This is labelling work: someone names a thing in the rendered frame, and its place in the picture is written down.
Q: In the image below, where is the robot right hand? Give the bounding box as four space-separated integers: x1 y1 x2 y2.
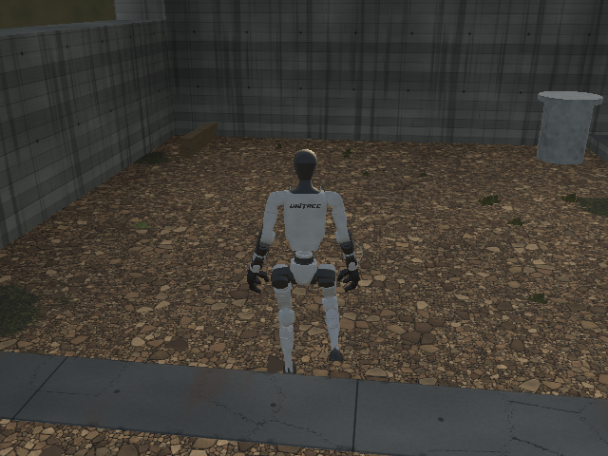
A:
337 267 360 292

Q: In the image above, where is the robot right upper arm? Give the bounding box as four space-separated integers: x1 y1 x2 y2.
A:
325 191 350 243

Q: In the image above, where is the left robot shin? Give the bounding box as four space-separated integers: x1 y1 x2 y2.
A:
278 310 294 372

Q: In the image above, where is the robot shin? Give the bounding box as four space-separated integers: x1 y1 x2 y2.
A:
278 310 294 372
325 296 340 350

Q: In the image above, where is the robot left hand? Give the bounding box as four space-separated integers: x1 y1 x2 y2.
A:
247 268 269 293

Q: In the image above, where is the robot left forearm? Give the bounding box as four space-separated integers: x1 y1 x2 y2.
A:
250 229 270 273

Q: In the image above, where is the robot right forearm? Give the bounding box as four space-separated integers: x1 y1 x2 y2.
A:
340 229 358 271

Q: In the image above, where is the robot left upper arm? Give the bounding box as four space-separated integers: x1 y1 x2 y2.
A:
260 190 286 244

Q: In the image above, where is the right robot shin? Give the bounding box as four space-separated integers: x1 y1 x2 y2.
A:
325 296 340 350

